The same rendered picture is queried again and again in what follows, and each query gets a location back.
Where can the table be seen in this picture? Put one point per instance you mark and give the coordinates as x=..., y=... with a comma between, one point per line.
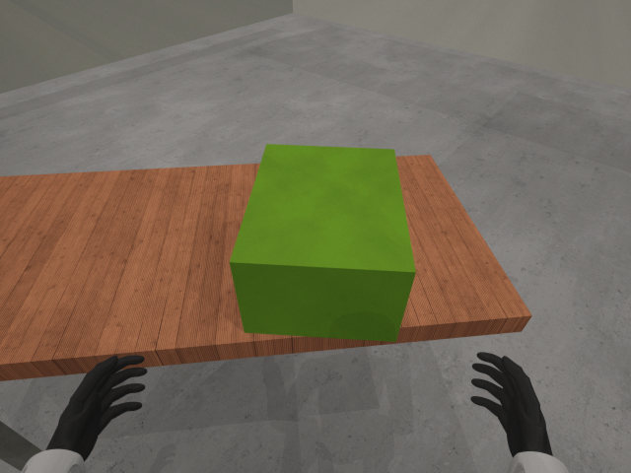
x=137, y=262

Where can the right robot forearm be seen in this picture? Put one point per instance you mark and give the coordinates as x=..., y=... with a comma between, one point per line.
x=536, y=462

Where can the carton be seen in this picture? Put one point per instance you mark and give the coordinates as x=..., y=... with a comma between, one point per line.
x=324, y=247

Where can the left robot forearm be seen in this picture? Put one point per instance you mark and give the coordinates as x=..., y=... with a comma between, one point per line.
x=55, y=461

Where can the robot right hand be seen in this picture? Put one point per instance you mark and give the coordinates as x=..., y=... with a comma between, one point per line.
x=520, y=413

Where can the robot left hand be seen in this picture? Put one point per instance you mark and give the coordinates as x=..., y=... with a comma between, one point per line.
x=88, y=411

